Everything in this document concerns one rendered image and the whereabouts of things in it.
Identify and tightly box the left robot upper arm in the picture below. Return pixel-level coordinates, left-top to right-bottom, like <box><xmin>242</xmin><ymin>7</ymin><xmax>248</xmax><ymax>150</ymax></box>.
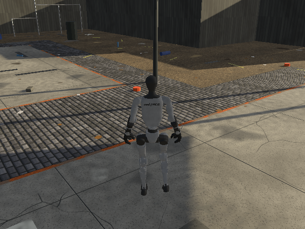
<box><xmin>129</xmin><ymin>96</ymin><xmax>142</xmax><ymax>123</ymax></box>

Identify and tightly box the robot right forearm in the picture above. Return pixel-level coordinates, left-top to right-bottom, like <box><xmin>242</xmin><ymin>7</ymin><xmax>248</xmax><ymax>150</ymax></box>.
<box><xmin>171</xmin><ymin>115</ymin><xmax>181</xmax><ymax>135</ymax></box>

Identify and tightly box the robot left hand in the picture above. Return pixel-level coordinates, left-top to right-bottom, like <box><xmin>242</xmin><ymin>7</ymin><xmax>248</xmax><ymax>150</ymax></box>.
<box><xmin>123</xmin><ymin>134</ymin><xmax>135</xmax><ymax>144</ymax></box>

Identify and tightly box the right robot upper arm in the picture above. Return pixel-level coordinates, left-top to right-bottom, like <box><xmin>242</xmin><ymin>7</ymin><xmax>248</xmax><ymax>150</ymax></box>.
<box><xmin>162</xmin><ymin>96</ymin><xmax>175</xmax><ymax>123</ymax></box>

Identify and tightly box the robot right hand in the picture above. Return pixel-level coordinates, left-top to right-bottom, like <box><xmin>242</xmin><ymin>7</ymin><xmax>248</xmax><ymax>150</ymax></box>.
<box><xmin>171</xmin><ymin>133</ymin><xmax>182</xmax><ymax>143</ymax></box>

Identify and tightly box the robot torso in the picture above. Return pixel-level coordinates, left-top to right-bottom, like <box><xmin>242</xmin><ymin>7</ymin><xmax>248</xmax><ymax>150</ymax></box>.
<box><xmin>141</xmin><ymin>96</ymin><xmax>163</xmax><ymax>143</ymax></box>

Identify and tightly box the robot left forearm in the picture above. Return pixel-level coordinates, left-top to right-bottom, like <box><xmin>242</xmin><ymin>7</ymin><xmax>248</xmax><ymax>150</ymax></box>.
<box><xmin>125</xmin><ymin>116</ymin><xmax>134</xmax><ymax>135</ymax></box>

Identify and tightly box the robot right shin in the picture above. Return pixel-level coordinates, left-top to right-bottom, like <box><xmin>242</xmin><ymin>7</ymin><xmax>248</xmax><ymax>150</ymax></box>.
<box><xmin>161</xmin><ymin>153</ymin><xmax>168</xmax><ymax>186</ymax></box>

